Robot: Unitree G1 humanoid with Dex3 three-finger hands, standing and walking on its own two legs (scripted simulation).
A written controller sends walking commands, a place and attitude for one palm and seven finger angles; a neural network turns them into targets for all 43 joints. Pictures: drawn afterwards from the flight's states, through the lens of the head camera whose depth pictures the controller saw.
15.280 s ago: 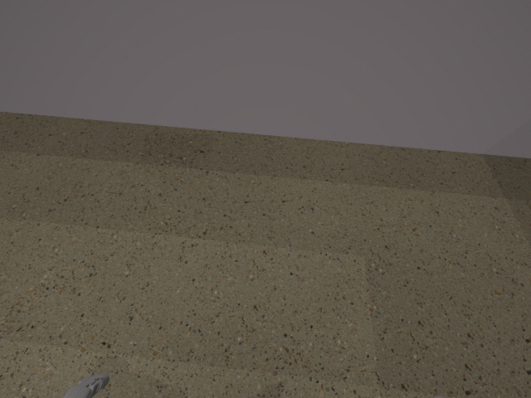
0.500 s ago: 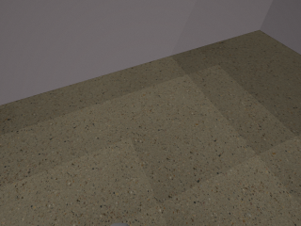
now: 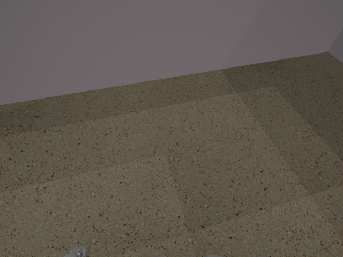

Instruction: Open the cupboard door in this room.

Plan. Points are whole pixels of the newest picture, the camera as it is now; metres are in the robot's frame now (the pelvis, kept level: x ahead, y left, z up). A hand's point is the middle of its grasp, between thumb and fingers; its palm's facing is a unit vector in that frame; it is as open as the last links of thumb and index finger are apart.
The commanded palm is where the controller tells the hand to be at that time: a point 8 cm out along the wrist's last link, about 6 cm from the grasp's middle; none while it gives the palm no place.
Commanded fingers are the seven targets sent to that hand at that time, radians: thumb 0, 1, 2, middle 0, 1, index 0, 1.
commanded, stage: turn or walk to find it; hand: left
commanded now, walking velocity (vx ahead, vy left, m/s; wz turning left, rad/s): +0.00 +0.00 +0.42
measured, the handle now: out of the picture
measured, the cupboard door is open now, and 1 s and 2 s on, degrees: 0 0 0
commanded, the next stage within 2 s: stand and wait in 1.34 s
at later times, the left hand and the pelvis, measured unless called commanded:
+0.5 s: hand out of the picture -0.04 +0.16 -0.16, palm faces +0.28 -0.92 -0.27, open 7.4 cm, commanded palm none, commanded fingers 0.00 0.90 0.90 -0.20 -0.30 -0.20 -0.30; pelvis -0.04 -0.04 +0.00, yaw +15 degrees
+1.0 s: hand out of the picture -0.07 +0.20 -0.16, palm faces +0.44 -0.86 -0.27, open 7.4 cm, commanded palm none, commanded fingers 0.00 0.90 0.90 -0.20 -0.30 -0.20 -0.30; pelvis -0.07 -0.03 +0.00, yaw +25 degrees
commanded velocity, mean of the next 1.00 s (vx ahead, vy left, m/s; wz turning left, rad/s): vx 0.00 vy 0.00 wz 0.42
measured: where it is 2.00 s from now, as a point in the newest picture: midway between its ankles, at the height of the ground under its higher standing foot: outside the picture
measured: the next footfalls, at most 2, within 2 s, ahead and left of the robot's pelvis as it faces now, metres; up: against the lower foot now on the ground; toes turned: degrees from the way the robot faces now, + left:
right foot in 0.10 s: +0.04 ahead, -0.13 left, +0.00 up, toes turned -1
left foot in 0.62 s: -0.07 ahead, +0.10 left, +0.00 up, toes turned +22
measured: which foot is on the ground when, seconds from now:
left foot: down 0.00-0.12, up 0.14-0.60, down 0.62-1.00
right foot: up 0.00-0.08, down 0.10-0.62, up 0.64-1.00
